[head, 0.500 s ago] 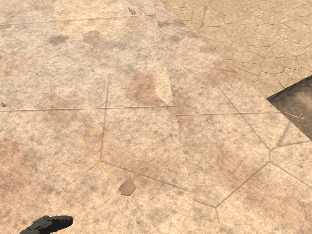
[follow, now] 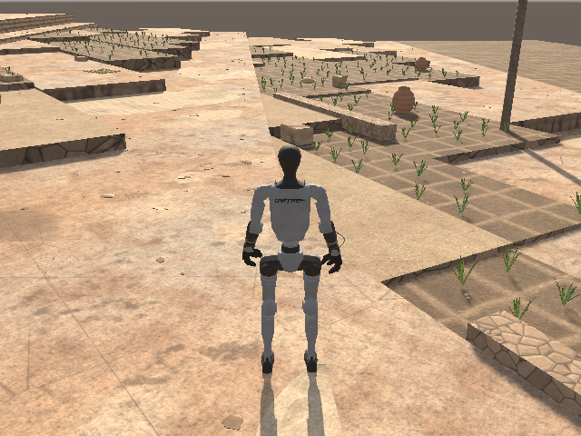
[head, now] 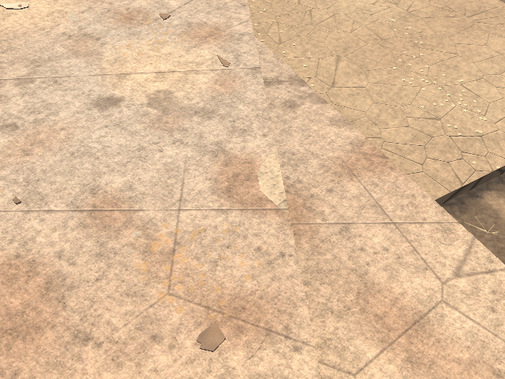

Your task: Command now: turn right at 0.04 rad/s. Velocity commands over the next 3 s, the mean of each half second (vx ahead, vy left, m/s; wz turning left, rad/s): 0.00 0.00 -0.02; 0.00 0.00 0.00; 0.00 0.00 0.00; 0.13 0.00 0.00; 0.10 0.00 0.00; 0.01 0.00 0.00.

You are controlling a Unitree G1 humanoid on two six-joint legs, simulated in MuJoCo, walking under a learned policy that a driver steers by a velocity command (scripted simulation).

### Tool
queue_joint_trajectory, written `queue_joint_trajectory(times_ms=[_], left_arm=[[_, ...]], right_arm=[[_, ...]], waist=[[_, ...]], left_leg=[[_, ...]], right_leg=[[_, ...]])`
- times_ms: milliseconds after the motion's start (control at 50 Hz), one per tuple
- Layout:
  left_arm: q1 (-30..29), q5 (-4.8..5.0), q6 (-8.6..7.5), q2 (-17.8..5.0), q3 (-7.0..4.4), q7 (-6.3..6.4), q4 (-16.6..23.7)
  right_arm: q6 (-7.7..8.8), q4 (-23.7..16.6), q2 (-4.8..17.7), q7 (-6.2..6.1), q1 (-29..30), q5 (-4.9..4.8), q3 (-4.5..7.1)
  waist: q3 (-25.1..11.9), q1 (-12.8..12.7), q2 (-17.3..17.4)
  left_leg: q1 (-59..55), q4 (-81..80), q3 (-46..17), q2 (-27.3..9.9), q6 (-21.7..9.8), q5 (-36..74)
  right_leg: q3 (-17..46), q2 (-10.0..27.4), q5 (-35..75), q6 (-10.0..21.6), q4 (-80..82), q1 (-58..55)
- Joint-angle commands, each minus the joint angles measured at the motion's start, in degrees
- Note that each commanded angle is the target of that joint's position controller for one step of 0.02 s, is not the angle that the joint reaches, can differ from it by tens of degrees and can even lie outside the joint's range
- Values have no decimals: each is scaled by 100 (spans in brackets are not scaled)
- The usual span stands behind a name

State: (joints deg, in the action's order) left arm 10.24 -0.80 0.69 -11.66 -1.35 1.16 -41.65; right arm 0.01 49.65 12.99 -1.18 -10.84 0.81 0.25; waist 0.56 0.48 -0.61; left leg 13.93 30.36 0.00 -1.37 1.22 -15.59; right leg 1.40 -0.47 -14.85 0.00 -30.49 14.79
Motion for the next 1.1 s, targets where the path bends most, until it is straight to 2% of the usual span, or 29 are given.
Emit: queue_joint_trajectory(times_ms=[20, 280, 580, 820, 1100], left_arm=[[-116, 13, -73, -479, -169, 61, 263], [394, 34, -100, -557, -245, 165, -588], [603, 68, -113, -498, -188, 209, -1434], [661, 80, -102, -439, -116, 202, -1839], [746, 88, -93, -381, -49, 192, -2081]], right_arm=[[94, -171, 583, -41, 138, -5, 115], [81, 351, 524, -45, 3, -24, 86], [37, 771, 475, -89, -207, -60, 81], [21, 957, 426, -108, -436, -72, 66], [18, 1080, 344, -117, -678, -79, 41]], waist=[[-110, -24, 225], [3, -11, 86], [92, -11, 60], [150, -23, 41], [216, -39, 43]], left_leg=[[298, -725, -256, -183, -170, 64], [250, -811, -270, -105, -311, 45], [67, -844, -187, 2, -316, 391], [-6, -832, -149, 47, -295, 548], [-33, -824, -137, 70, -277, 599]], right_leg=[[245, 198, 372, 172, 420, -219], [139, 199, 645, 23, 438, -251], [55, 195, 735, 8, 595, -267], [4, 182, 738, 14, 667, -259], [-35, 165, 690, 13, 710, -225]])
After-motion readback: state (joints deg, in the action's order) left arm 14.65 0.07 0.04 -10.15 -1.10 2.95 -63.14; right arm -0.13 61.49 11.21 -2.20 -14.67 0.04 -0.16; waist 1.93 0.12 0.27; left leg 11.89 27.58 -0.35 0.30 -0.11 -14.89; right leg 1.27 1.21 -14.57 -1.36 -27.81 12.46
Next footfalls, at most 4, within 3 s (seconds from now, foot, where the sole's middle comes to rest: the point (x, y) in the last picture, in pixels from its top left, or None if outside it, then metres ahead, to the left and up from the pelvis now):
2.32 left None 0.23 0.10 -0.77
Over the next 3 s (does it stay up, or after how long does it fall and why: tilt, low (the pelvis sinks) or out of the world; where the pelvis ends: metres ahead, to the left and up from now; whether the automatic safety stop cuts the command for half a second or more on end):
stays up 0.13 0.01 0.00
